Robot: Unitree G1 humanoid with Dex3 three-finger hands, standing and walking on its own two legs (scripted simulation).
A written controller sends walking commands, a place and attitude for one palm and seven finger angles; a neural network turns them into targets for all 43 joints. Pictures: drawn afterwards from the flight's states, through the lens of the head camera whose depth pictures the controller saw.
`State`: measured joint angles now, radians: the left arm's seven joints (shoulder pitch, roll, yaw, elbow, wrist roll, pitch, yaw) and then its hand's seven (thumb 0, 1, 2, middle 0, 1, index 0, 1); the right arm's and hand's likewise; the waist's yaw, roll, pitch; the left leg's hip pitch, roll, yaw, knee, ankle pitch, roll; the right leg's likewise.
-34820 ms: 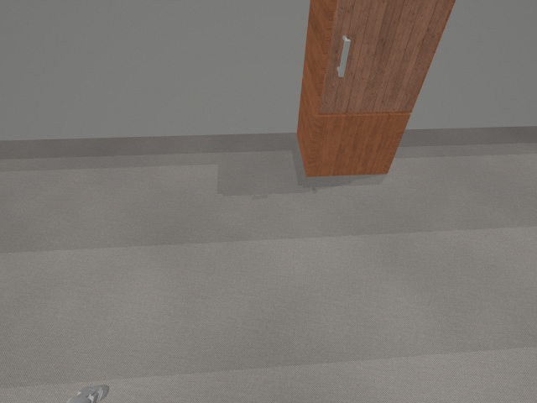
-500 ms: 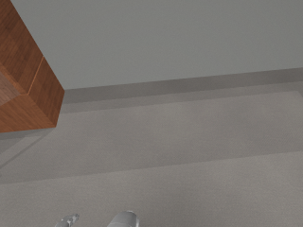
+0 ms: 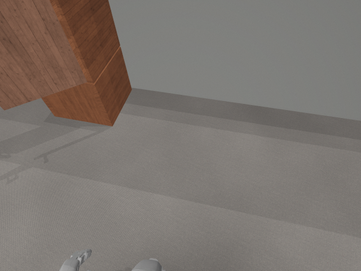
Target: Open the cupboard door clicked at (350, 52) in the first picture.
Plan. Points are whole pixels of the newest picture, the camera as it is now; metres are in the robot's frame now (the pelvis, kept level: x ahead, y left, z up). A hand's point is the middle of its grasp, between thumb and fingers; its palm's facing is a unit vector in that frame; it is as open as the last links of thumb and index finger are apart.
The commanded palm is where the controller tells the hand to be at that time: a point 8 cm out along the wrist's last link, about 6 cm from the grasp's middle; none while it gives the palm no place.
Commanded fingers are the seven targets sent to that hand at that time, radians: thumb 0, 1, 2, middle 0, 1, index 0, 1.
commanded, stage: turn to face it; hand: left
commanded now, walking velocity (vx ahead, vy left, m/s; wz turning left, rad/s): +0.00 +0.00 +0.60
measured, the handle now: out of the picture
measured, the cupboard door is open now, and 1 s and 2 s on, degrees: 42 42 42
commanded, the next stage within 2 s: take the last steps up to it in 0.82 s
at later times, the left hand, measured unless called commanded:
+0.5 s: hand out of the picture +0.04 +0.24 -0.15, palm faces +0.31 -0.92 -0.25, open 7.4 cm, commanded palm none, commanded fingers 0.00 0.90 0.90 -0.20 -0.30 -0.20 -0.30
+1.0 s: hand out of the picture -0.03 +0.19 -0.17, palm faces +0.49 -0.85 -0.20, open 7.4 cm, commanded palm none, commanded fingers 0.00 0.90 0.90 -0.20 -0.30 -0.20 -0.30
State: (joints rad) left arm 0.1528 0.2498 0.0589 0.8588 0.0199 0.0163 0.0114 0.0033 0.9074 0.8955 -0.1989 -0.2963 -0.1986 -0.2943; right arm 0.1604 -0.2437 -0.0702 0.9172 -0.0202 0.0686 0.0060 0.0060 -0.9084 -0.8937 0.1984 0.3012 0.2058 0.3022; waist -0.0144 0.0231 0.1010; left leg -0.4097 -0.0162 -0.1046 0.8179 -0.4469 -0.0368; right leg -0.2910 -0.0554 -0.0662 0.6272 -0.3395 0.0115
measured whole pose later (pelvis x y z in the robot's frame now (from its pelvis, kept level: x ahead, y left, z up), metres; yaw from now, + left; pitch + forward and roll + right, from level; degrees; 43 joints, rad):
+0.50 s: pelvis +0.01 +0.00 +0.01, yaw +17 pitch +0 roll -1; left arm 0.15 0.27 0.07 0.89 0.01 0.06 0.00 0.01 0.91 0.90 -0.20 -0.30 -0.20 -0.29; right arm 0.16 -0.22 -0.04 0.91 -0.03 0.04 0.00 0.00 -0.91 -0.89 0.20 0.30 0.21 0.30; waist 0.00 -0.01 0.10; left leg -0.30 0.00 -0.07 0.54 -0.24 0.00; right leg -0.42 -0.07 -0.02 0.92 -0.48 0.07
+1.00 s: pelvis +0.03 -0.01 +0.01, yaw +28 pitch +0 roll +0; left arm 0.22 0.24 0.05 0.97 0.02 0.07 0.00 0.01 0.91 0.90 -0.20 -0.30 -0.20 -0.29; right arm 0.16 -0.19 -0.03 0.95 -0.04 0.02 -0.01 0.00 -0.91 -0.89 0.20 0.30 0.20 0.30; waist 0.01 -0.06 0.09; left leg -0.28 0.00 0.00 0.58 -0.30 0.02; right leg -0.36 -0.08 -0.05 0.91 -0.54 0.05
